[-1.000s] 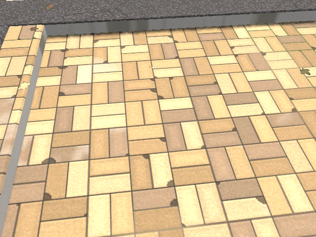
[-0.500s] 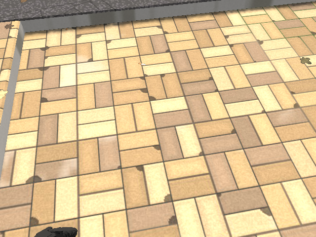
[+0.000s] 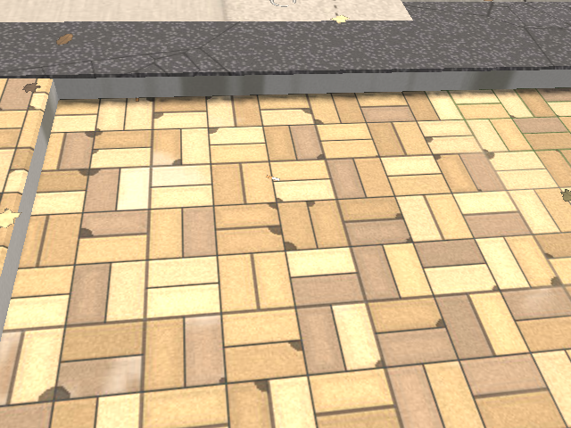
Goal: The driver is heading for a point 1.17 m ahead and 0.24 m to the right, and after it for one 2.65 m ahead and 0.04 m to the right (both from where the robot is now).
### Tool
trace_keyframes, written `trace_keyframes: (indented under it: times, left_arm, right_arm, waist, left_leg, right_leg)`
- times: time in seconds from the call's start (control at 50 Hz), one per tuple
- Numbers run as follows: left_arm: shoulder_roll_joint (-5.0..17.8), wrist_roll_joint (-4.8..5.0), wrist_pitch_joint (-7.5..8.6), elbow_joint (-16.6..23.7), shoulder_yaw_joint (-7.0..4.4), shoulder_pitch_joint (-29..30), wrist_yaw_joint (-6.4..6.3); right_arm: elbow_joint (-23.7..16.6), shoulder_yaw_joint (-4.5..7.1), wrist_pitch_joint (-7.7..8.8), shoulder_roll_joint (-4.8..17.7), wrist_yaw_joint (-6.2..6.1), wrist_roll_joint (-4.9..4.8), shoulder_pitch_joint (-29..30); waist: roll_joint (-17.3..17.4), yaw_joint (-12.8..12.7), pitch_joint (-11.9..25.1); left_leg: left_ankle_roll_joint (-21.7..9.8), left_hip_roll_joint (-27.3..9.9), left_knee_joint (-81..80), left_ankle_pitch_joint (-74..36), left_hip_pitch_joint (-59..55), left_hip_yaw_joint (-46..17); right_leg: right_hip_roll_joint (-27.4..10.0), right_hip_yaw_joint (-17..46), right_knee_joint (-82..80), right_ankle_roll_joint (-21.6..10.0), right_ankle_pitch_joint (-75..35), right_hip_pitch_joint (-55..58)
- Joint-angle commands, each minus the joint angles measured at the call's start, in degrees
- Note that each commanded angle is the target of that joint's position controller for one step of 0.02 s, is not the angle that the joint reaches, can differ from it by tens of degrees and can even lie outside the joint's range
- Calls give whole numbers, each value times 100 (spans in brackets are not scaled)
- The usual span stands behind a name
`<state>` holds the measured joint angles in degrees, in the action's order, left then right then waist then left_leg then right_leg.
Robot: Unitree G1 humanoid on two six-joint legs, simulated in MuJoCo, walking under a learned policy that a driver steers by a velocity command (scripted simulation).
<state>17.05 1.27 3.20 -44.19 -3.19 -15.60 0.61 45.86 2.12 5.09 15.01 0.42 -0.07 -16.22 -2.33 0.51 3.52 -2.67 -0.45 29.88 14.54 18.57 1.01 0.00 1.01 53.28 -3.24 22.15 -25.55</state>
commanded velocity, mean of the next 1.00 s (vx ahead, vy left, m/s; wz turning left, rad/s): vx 0.49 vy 0.00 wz -0.27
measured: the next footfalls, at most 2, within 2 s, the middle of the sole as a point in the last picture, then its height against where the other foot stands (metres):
right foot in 0.42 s outside the picture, level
left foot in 0.92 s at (280, 361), level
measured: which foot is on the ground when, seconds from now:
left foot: down 0.00-0.44, up 0.46-0.90, down 0.92-1.00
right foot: up 0.00-0.40, down 0.42-0.92, up 0.94-1.00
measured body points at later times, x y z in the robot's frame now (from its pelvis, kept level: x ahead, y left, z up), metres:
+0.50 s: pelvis +0.26 -0.05 -0.02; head +0.31 -0.05 +0.43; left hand +0.51 +0.16 -0.11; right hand +0.23 -0.33 -0.15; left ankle +0.08 +0.10 -0.65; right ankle +0.34 -0.13 -0.74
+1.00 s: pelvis +0.56 -0.07 -0.01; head +0.59 -0.07 +0.44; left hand +0.68 +0.19 -0.14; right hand +0.67 -0.37 -0.09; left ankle +0.67 +0.00 -0.74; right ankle +0.38 -0.14 -0.67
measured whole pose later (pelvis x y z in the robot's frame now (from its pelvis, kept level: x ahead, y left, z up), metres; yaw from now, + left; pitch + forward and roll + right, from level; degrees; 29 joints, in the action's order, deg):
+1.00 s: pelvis +0.56 -0.07 -0.01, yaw -19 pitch +2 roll +0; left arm 16.7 1.2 2.5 -45.9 -2.8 -21.1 0.1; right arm 38.7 2.0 6.9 15.4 1.5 -0.1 -6.3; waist -1.0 -2.7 -1.3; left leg -2.7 1.6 30.7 8.4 24.4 1.2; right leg 4.7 7.2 57.2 -3.0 28.0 -13.4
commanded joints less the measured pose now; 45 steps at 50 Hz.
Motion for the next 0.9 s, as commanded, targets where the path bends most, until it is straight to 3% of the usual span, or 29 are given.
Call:
trace_keyframes:
  times: [0.02,0.08,0.16,0.26,0.32,0.34,0.38,0.4,0.42,0.44,0.46,0.48,0.5,0.52,0.54,0.56,0.62,0.7,0.74,0.78,0.84,0.88,0.9]
  left_arm:
    - [551,-76,197,570,-138,466,-9]
    - [321,-100,154,564,-113,656,10]
    - [67,-53,120,702,-36,1156,50]
    - [-33,37,118,970,36,1893,223]
    - [-13,52,137,1143,54,2176,353]
    - [26,38,144,1175,45,2169,390]
    - [236,-24,131,1139,-50,1797,407]
    - [463,-26,110,983,-175,1130,384]
    - [758,5,82,742,-335,190,311]
    - [1243,-19,11,562,-465,-747,174]
    - [1425,32,38,640,-455,-559,186]
    - [955,-5,14,613,-350,-619,157]
    - [772,-42,30,612,-297,-389,121]
    - [731,-47,63,653,-273,-26,122]
    - [591,-63,87,723,-233,270,117]
    - [561,-117,93,793,-214,415,100]
    - [600,-47,122,747,-241,385,37]
    - [687,-29,94,563,-250,88,-70]
    - [725,-12,79,423,-244,-243,-80]
    - [774,6,68,309,-242,-441,-71]
    - [807,-5,16,177,-246,-652,-87]
    - [866,-26,-38,140,-267,-616,-105]
    - [844,-27,-58,158,-251,-503,-105]
  right_arm:
    - [-211,190,114,854,32,-6,-344]
    - [-131,149,112,741,-6,27,-443]
    - [43,154,63,770,-89,11,-692]
    - [282,176,14,866,-119,10,-1018]
    - [387,206,-67,906,-130,-14,-1066]
    - [387,224,-94,945,-143,-24,-1008]
    - [326,284,-146,1128,-199,-30,-873]
    - [285,311,-200,1208,-237,-14,-802]
    - [210,308,-225,1220,-277,-8,-728]
    - [-13,212,-156,1001,-300,143,-810]
    - [-146,-35,33,287,-162,135,-1338]
    - [-224,125,261,931,-61,-39,-764]
    - [-453,141,358,1027,-32,-215,-157]
    - [-527,118,398,920,-69,-141,67]
    - [-528,171,362,954,-120,-2,133]
    - [-555,187,293,924,-119,50,30]
    - [-684,167,122,723,-122,125,22]
    - [-900,49,129,438,-83,140,879]
    - [-989,10,184,366,-17,77,1327]
    - [-1084,37,207,481,33,-3,1612]
    - [-1227,108,242,676,101,-5,1828]
    - [-1210,157,257,771,111,-12,1585]
    - [-1088,229,269,877,91,-1,1097]
  waist:
    - [970,128,-537]
    - [860,116,-472]
    - [796,267,-507]
    - [724,539,-838]
    - [675,538,-1008]
    - [692,465,-974]
    - [898,164,-553]
    - [959,-210,-119]
    - [822,-683,400]
    - [-85,-901,1170]
    - [-1414,-362,1986]
    - [-688,-721,1865]
    - [-388,-692,990]
    - [326,-399,375]
    - [447,-194,119]
    - [279,-2,-18]
    - [89,147,-232]
    - [-6,-180,-405]
    - [-66,-442,-391]
    - [-134,-557,-475]
    - [-167,-557,-520]
    - [-297,-374,-470]
    - [-281,-81,-217]
  left_leg:
    - [-885,-1626,-2041,1630,-1752,-2651]
    - [-780,-1256,-2207,-112,-1546,-1663]
    - [-675,-1054,-2232,-1330,-1615,-759]
    - [-615,-1261,-2243,-1498,-1940,-230]
    - [-562,-1477,-2026,-2029,-2369,-17]
    - [-514,-1512,-1845,-2621,-2489,88]
    - [-386,-1492,-1060,-4927,-2663,316]
    - [-291,-1400,-173,-5872,-2628,477]
    - [-102,-1215,1073,-5808,-1951,656]
    - [83,-863,2968,-3346,-305,693]
    - [424,402,5004,1587,1934,-48]
    - [301,56,5327,1430,2550,-918]
    - [208,-170,5153,1035,2752,-779]
    - [209,-395,4599,649,2562,-721]
    - [262,-564,4110,453,2225,-690]
    - [318,-633,3944,356,1901,-705]
    - [575,-660,3226,165,1697,-547]
    - [658,-466,1323,-1582,1348,-301]
    - [604,-275,641,-2396,966,-225]
    - [510,-244,292,-2430,1044,-310]
    - [265,-210,-90,-1735,1358,-408]
    - [71,-117,-223,-1154,1067,-315]
    - [-90,27,-458,-1147,362,-155]
  right_leg:
    - [-516,375,767,-32,-691,-2671]
    - [-533,174,320,207,-1648,-2220]
    - [-445,4,-796,372,-2461,-1896]
    - [-325,-116,-1760,232,-2797,-1685]
    - [-244,-177,-2035,6,-2390,-1693]
    - [-180,-263,-2102,-95,-2163,-1546]
    - [167,-594,-2080,-320,-1648,-711]
    - [401,-727,-2135,-463,-1554,143]
    - [457,-582,-2349,-670,-1890,1617]
    - [-680,1092,-2174,-1046,-2148,3630]
    - [-2009,4409,-3103,-2237,-987,5331]
    - [-1853,4310,-3512,-1958,-554,5159]
    - [-1616,3389,-3559,-1702,-951,4393]
    - [-1354,2767,-3689,-1547,-1615,3351]
    - [-1141,2339,-3783,-1449,-2140,2663]
    - [-1010,2173,-3939,-1467,-2440,2153]
    - [-844,1786,-4186,-1540,-2846,1339]
    - [-384,985,-4151,-1121,-2910,905]
    - [-415,1005,-4143,-992,-2436,911]
    - [-625,1231,-4032,-975,-2154,1293]
    - [-1008,1627,-3591,-903,-2354,2191]
    - [-1115,1728,-3263,-795,-3092,2508]
    - [-925,1573,-2747,-688,-3980,2507]
Keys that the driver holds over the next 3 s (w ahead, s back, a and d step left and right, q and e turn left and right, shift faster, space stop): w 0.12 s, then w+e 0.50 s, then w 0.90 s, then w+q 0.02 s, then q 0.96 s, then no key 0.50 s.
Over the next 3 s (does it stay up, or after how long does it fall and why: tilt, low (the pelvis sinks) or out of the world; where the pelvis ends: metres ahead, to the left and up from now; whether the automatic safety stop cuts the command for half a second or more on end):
stays up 1.00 -0.27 0.00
